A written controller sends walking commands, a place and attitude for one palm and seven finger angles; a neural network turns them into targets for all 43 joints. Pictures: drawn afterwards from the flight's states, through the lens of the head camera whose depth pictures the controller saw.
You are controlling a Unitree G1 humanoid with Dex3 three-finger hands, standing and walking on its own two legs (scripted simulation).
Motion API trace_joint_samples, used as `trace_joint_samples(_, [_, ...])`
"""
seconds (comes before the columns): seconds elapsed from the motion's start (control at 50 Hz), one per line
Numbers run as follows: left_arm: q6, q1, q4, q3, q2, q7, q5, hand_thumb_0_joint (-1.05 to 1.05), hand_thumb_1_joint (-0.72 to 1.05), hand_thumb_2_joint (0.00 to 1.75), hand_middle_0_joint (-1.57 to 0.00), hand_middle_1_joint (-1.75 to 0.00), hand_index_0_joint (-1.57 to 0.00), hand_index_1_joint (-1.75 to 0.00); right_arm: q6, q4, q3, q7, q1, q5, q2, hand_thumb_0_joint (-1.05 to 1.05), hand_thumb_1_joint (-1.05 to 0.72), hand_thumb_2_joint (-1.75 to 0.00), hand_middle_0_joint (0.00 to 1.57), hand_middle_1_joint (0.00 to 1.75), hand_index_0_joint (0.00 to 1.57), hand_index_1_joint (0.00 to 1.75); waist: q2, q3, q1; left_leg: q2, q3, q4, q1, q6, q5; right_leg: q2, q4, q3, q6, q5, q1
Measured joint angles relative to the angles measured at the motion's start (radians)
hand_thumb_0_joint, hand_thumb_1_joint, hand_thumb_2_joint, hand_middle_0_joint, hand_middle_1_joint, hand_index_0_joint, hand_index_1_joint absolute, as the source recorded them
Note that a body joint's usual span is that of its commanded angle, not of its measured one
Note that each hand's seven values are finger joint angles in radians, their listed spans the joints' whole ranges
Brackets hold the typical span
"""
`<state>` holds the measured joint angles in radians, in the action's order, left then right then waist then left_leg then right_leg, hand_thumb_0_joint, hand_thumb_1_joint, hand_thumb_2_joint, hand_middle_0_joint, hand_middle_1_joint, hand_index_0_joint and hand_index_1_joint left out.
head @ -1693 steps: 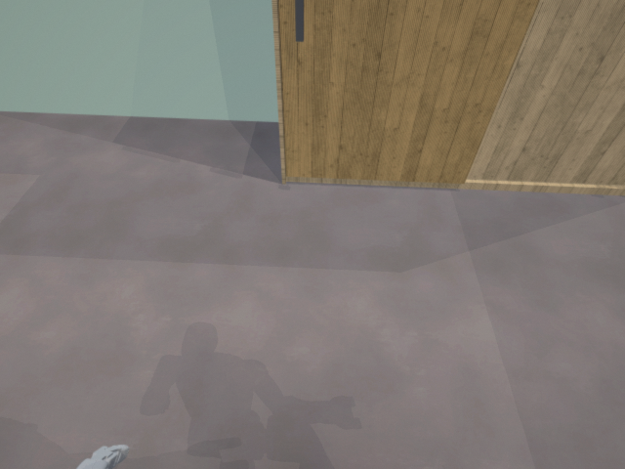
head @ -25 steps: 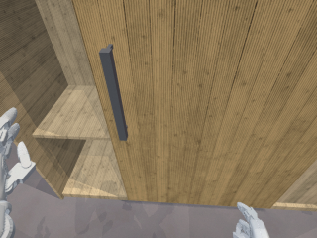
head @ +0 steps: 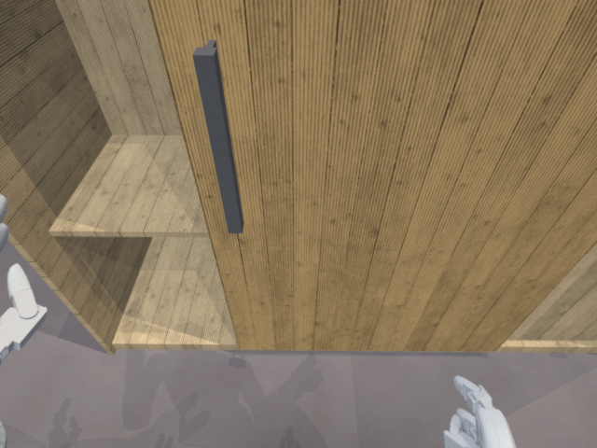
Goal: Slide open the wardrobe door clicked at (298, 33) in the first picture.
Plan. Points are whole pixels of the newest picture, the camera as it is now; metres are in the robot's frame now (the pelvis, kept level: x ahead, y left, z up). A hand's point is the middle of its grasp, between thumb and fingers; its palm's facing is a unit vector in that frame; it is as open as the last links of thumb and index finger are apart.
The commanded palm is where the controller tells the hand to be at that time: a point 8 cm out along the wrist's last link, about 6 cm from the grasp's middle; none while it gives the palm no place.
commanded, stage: step back with the hand held close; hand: left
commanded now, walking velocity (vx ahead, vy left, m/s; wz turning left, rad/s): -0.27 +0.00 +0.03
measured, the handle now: (225, 150) +0.53 +0.17 +0.12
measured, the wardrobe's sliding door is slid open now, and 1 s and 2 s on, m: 0.44 0.44 0.44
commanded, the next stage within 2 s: stop stepping back and stand still in 0.68 s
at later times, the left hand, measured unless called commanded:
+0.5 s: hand out of the picture +0.11 +0.28 +0.17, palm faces +0.55 -0.74 -0.38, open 7.4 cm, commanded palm +0.04 +0.31 +0.19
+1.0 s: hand out of the picture +0.03 +0.28 +0.16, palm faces +0.40 -0.84 -0.37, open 7.4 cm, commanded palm -0.03 +0.31 +0.19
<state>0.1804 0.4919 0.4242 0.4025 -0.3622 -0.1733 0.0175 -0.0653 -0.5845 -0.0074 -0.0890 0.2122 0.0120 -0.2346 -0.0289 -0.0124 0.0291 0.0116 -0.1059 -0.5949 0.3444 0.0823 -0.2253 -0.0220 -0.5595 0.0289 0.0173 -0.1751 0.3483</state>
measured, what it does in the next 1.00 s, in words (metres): walks backwards: right foot, then left foot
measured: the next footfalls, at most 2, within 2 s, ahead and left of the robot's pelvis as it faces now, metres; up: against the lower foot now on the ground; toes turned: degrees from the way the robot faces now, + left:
right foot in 0.78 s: -0.24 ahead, -0.14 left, +0.00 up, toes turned +4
left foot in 0.98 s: -0.13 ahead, +0.09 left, +0.00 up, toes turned +0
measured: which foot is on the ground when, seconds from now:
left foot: down 0.00-0.78, up 0.80-0.96, down 0.98-1.00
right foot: down 0.00-0.50, up 0.52-0.76, down 0.78-1.00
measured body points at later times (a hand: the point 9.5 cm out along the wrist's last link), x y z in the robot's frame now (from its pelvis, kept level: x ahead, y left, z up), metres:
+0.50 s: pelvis -0.07 +0.00 -0.02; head -0.05 +0.03 +0.43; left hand +0.08 +0.32 +0.19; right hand +0.12 -0.23 -0.09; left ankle +0.06 +0.08 -0.72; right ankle +0.08 -0.13 -0.72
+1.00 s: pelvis -0.19 +0.02 +0.00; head -0.19 +0.06 +0.45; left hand +0.01 +0.32 +0.18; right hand -0.02 -0.23 -0.05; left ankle -0.17 +0.09 -0.73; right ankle -0.27 -0.13 -0.72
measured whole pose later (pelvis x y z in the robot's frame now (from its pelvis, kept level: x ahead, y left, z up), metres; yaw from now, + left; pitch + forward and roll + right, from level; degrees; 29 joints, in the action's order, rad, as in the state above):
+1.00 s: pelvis -0.19 +0.02 +0.00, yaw -3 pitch +2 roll -2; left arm 0.16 0.48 0.47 0.40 -0.42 -0.15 0.04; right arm -0.12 -0.61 -0.03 -0.07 0.20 0.01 -0.21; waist 0.05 0.06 0.00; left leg 0.01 -0.08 -0.59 0.34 0.05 -0.26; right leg 0.01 -0.56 -0.07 0.03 -0.40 0.17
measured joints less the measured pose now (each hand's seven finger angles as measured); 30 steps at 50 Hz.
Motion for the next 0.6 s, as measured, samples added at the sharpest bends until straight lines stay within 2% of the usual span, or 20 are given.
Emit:
trace_joint_samples(0.12, [0.025,-0.020,0.029,-0.008,0.015,-0.007,-0.018,0.02,0.89,0.89,-0.21,-0.30,-0.21,-0.31,-0.020,-0.008,-0.006,0.002,0.010,-0.008,0.010,0.01,-0.90,-0.90,0.20,0.30,0.20,0.30,0.023,-0.018,-0.002,0.004,0.018,-0.042,0.047,0.002,-0.028,0.003,-0.013,0.005,-0.004,0.015,0.029])
trace_joint_samples(0.22, [0.061,-0.029,0.069,0.014,-0.014,-0.012,-0.028,0.02,0.89,0.89,-0.21,-0.30,-0.21,-0.31,-0.041,-0.007,-0.002,0.000,0.019,-0.014,0.014,0.01,-0.90,-0.90,0.20,0.30,0.20,0.30,0.031,-0.040,-0.018,0.005,0.033,-0.062,0.071,0.006,0.019,0.024,-0.052,-0.015,0.000,-0.003,0.048])
trace_joint_samples(0.3, [0.085,-0.034,0.060,0.045,-0.038,-0.008,-0.034,0.02,0.89,0.89,-0.21,-0.30,-0.21,-0.31,-0.045,-0.012,0.006,0.003,0.028,-0.015,0.017,0.01,-0.90,-0.90,0.20,0.30,0.20,0.30,0.031,-0.042,-0.032,0.007,0.035,-0.101,0.092,0.007,-0.012,0.043,-0.086,-0.044,-0.004,-0.002,0.058])
trace_joint_samples(0.36, [0.092,-0.023,0.055,0.060,-0.028,-0.008,-0.027,0.02,0.89,0.89,-0.21,-0.30,-0.21,-0.31,-0.041,-0.026,0.011,0.007,0.018,-0.018,0.013,0.01,-0.90,-0.90,0.20,0.30,0.20,0.30,0.029,-0.039,-0.022,0.004,0.026,-0.134,0.116,-0.002,-0.094,0.039,-0.092,-0.046,-0.003,-0.001,0.074])
trace_joint_samples(0.42, [0.082,-0.015,0.067,0.051,-0.015,-0.012,-0.011,0.02,0.89,0.89,-0.21,-0.30,-0.21,-0.31,-0.035,-0.040,0.014,0.014,-0.003,-0.021,0.012,0.01,-0.90,-0.90,0.20,0.30,0.20,0.30,0.043,-0.042,-0.012,0.012,0.018,-0.140,0.140,-0.028,-0.161,0.031,-0.074,-0.057,-0.002,0.026,0.094])
trace_joint_samples(0.46, [0.075,-0.023,0.081,0.033,-0.012,-0.015,-0.005,0.02,0.89,0.89,-0.21,-0.30,-0.21,-0.31,-0.034,-0.042,0.013,0.016,-0.017,-0.021,0.011,0.01,-0.90,-0.90,0.20,0.30,0.20,0.30,0.057,-0.054,-0.011,0.017,0.014,-0.130,0.153,-0.034,-0.162,0.023,-0.059,-0.059,0.001,0.047,0.104])
trace_joint_samples(0.5, [0.070,-0.035,0.097,0.020,-0.015,-0.015,-0.004,0.02,0.89,0.90,-0.21,-0.30,-0.21,-0.31,-0.036,-0.034,0.009,0.012,-0.029,-0.019,0.011,0.01,-0.90,-0.90,0.20,0.30,0.20,0.30,0.066,-0.069,-0.013,0.015,0.007,-0.115,0.164,-0.020,-0.120,0.021,-0.065,-0.058,0.001,0.039,0.121])
trace_joint_samples(0.52, [0.069,-0.043,0.104,0.017,-0.017,-0.013,-0.007,0.02,0.89,0.90,-0.21,-0.30,-0.21,-0.31,-0.040,-0.026,0.009,0.008,-0.033,-0.020,0.010,0.01,-0.90,-0.90,0.20,0.30,0.20,0.30,0.062,-0.079,-0.016,0.006,0.004,-0.113,0.172,-0.003,-0.090,0.031,-0.099,-0.060,-0.001,-0.017,0.137])
trace_joint_samples(0.56, [0.065,-0.059,0.112,0.016,-0.030,-0.008,-0.014,0.02,0.89,0.89,-0.21,-0.30,-0.21,-0.31,-0.053,-0.014,0.016,0.001,-0.037,-0.028,0.012,0.01,-0.90,-0.90,0.20,0.30,0.20,0.30,0.030,-0.092,-0.033,-0.027,0.010,-0.089,0.183,0.028,0.048,0.075,-0.311,-0.067,0.002,-0.144,0.167])
trace_joint_samples(0.6, [0.058,-0.065,0.130,0.029,-0.060,-0.003,-0.003,0.02,0.89,0.89,-0.22,-0.30,-0.21,-0.31,-0.065,-0.027,0.026,0.003,-0.038,-0.032,0.031,0.01,-0.90,-0.90,0.20,0.30,0.20,0.30,0.020,-0.087,-0.036,-0.048,0.011,-0.056,0.188,0.029,0.171,0.108,-0.508,-0.071,-0.002,-0.231,0.156])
